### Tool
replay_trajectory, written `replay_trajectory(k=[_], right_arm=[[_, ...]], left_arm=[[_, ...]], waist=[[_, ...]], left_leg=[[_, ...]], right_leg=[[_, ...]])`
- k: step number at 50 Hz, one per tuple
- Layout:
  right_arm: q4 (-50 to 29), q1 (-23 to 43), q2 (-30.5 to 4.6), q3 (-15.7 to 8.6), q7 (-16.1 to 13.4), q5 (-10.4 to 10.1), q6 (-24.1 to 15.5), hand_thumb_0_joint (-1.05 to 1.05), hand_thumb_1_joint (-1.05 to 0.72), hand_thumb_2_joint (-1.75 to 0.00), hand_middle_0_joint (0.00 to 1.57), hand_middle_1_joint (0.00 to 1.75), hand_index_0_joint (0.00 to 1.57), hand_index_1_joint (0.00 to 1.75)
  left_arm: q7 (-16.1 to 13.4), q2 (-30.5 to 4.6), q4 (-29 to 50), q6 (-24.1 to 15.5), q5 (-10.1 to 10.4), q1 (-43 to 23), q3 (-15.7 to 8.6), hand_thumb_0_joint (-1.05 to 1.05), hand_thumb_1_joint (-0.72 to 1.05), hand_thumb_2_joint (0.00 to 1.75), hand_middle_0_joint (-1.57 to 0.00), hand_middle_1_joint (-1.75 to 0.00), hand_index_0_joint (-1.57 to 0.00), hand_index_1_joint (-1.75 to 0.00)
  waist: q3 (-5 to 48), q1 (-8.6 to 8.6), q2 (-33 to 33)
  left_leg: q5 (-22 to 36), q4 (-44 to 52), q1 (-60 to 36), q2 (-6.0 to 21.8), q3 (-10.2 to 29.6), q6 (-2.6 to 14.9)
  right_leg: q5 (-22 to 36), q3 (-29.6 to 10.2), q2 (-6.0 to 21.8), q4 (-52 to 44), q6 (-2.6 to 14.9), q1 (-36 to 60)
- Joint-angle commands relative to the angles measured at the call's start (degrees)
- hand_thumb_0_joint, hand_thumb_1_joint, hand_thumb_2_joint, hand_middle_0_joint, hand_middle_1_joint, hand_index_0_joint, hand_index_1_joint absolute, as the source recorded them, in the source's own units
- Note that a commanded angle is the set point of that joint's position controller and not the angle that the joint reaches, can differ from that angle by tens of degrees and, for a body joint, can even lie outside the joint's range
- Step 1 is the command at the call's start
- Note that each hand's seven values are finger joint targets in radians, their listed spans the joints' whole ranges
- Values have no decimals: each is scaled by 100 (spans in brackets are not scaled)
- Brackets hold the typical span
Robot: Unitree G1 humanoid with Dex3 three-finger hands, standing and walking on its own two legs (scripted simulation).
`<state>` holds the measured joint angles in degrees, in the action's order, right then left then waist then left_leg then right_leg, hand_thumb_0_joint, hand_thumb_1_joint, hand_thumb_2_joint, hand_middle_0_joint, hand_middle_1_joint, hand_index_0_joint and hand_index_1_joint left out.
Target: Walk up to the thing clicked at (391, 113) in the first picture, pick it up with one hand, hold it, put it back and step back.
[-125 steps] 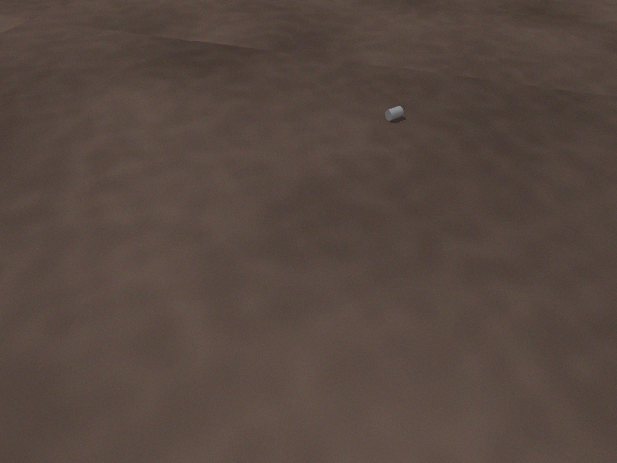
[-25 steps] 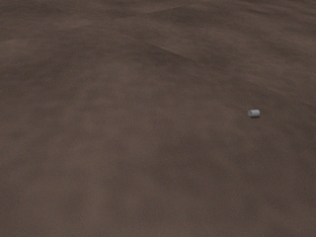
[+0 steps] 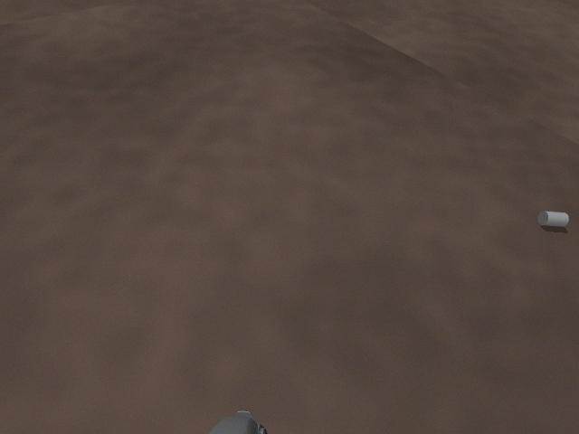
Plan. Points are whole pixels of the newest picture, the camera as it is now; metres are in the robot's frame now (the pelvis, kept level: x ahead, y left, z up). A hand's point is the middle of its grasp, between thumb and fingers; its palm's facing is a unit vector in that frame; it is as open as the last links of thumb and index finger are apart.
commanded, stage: walk up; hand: left
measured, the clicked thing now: (552, 218) +1.30 -1.11 -0.73
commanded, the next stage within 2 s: none
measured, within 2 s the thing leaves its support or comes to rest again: neither
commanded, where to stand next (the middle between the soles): +0.97 -1.39 m, yaw +7 degrees
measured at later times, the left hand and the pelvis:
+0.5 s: hand (270, 301) +0.37 +0.09 -0.12, palm faces -0.07 -0.93 -0.37, open 7.4 cm; pelvis +0.21 -0.20 -0.02, yaw +0 degrees
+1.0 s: hand (363, 305) +0.42 -0.10 -0.18, palm faces -0.04 -0.97 -0.25, open 7.4 cm; pelvis +0.38 -0.35 -0.01, yaw +1 degrees
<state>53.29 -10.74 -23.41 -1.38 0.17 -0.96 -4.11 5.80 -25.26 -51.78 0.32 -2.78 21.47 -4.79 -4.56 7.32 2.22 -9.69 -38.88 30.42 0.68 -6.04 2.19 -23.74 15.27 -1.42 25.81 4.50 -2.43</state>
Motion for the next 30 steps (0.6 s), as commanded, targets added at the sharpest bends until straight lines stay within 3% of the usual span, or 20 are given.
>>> replay_trajectory(k=[1,2,3,4,5,6,8,10,12,14,16,19,22,23,24,25,26,27,29,30], right_arm=[[-121,-1643,-1504,-605,-335,106,-98,0,-90,-90,20,30,20,30],[-62,-2207,-1770,-739,-414,181,-94,0,-90,-90,20,30,20,30],[-156,-2427,-2119,-856,-509,236,-99,0,-90,-90,20,30,20,30],[-382,-2296,-2349,-908,-586,133,-122,0,-90,-90,20,30,20,30],[-440,-1792,-2397,-919,-657,-144,-148,0,-90,-90,20,30,20,30],[-495,-1375,-2056,-806,-657,-137,-184,0,-90,-90,20,30,20,30],[-490,-1013,-1797,-572,-607,-19,-304,0,-90,-90,20,30,20,30],[-469,-666,-1906,-556,-487,36,-405,0,-90,-90,20,30,20,30],[-505,-322,-2020,-588,-409,114,-472,0,-90,-90,20,30,20,30],[-473,-357,-2183,-623,-344,196,-520,0,-90,-90,20,30,20,30],[-365,-499,-2350,-674,-313,217,-542,0,-90,-90,20,30,20,30],[-265,-437,-2377,-685,-296,219,-480,0,-90,-90,20,30,20,30],[-254,-269,-2212,-660,-362,221,-335,0,-90,-90,20,30,20,30],[-211,-566,-1863,-551,-376,225,-277,0,-90,-90,20,30,20,30],[-292,-828,-1330,-346,-370,174,-254,0,-90,-90,20,30,20,30],[-409,-946,-1223,-261,-421,101,-249,0,-90,-90,20,30,20,30],[-334,-902,-1584,-361,-495,140,-236,0,-90,-90,20,30,20,30],[-204,-682,-1664,-382,-516,87,-243,0,-90,-90,20,30,20,30],[17,-768,-1688,-391,-429,-26,-248,0,-90,-90,20,30,20,30],[90,-969,-1670,-371,-400,-26,-243,0,-90,-90,20,30,20,30]], left_arm=[[-100,-1175,981,-111,73,-438,-301,0,90,90,-20,-30,-20,-30],[-137,-1020,1069,-119,65,-346,-251,0,90,90,-20,-30,-20,-30],[-166,-685,1185,-108,40,-138,-206,0,90,90,-20,-30,-20,-30],[-184,-1120,1163,-31,26,-195,-262,0,90,90,-20,-30,-20,-30],[-200,-1751,1197,5,17,-467,-400,0,90,90,-20,-30,-20,-30],[-188,-1725,1187,-28,-3,-805,-377,0,90,90,-20,-30,-20,-30],[-93,-1306,1161,-12,164,-923,-376,0,90,90,-20,-30,-20,-30],[56,-1166,1099,104,150,-617,-422,0,90,90,-20,-30,-20,-30],[206,-1054,1096,177,161,-647,-404,0,90,90,-20,-30,-20,-30],[315,-978,1132,188,166,-954,-406,0,90,90,-20,-30,-20,-30],[401,-971,1178,208,142,-1404,-435,0,90,90,-20,-30,-20,-30],[415,-1032,1101,173,140,-1557,-481,0,90,90,-20,-30,-20,-30],[349,-1223,814,127,101,-887,-610,0,90,90,-20,-30,-20,-30],[282,-1472,610,67,65,-258,-723,0,90,90,-20,-30,-20,-30],[162,-1952,510,4,-53,331,-859,0,90,90,-20,-30,-20,-30],[71,-2210,660,-31,-3,76,-853,0,90,90,-20,-30,-20,-30],[-2,-2302,762,-29,99,-302,-847,0,90,90,-20,-30,-20,-30],[-57,-2115,836,-28,181,-536,-820,0,90,90,-20,-30,-20,-30],[-113,-1659,917,-49,146,-959,-616,0,90,90,-20,-30,-20,-30],[-114,-1467,948,-72,130,-1008,-561,0,90,90,-20,-30,-20,-30]], waist=[[1236,-1042,-231],[1440,-1360,-563],[1686,-1306,-1453],[1671,-1282,-660],[1434,-1242,-425],[934,-1145,308],[266,-836,181],[-79,-531,-509],[-306,-376,-906],[-353,-509,-1249],[-239,-685,-1410],[157,-677,-1331],[727,-213,-961],[1206,76,103],[1299,383,1564],[1042,145,2123],[1100,49,1791],[950,-67,1525],[672,-371,1315],[604,-451,1309]], left_leg=[[424,806,-3257,-149,-117,281],[-19,791,-4335,397,826,621],[-250,964,-5354,1935,3261,1165],[-607,1450,-5085,2967,4924,1676],[-818,1825,-4711,3375,5467,2066],[-428,1908,-3824,2992,4499,1831],[943,1890,-2158,2101,2459,1278],[92,2089,-1118,1766,1661,1183],[-657,2307,-552,1527,1050,1028],[-1273,2517,-451,1308,780,967],[-1820,2659,-447,1325,770,878],[-1338,2368,-608,1359,598,741],[-341,840,-656,1389,228,531],[54,-959,-430,958,-161,380],[-1022,-2561,973,360,-289,182],[-2291,-3242,2109,-32,-176,54],[-2155,-3634,1959,379,206,64],[-1770,-3399,1592,635,524,97],[-1304,-2853,978,679,631,144],[-1198,-2529,774,667,490,105]], right_leg=[[3968,-585,1029,1565,-15,-1242],[3157,-722,843,2764,-208,-2330],[-624,-970,255,3965,-430,-3881],[-1121,-1731,160,4940,-657,-4402],[-731,-2516,542,5649,-598,-4697],[-349,-2517,715,5464,-562,-4529],[216,-2602,762,5035,-532,-3652],[509,-2332,950,4621,-488,-3207],[786,-2165,1097,3555,-517,-2889],[1026,-1858,1076,2656,-541,-2740],[1299,-1724,1098,2063,-511,-2473],[1597,-1406,918,1508,-454,-1770],[1037,-1042,599,936,-373,-609],[585,-1153,395,479,-211,279],[73,-2374,1140,-132,80,1037],[51,-3945,1978,-915,442,1178],[-19,-4612,2365,-1199,801,980],[-178,-4111,2234,-1209,762,254],[645,-2961,1577,-846,597,-446],[1404,-2578,1369,-621,643,-525]])
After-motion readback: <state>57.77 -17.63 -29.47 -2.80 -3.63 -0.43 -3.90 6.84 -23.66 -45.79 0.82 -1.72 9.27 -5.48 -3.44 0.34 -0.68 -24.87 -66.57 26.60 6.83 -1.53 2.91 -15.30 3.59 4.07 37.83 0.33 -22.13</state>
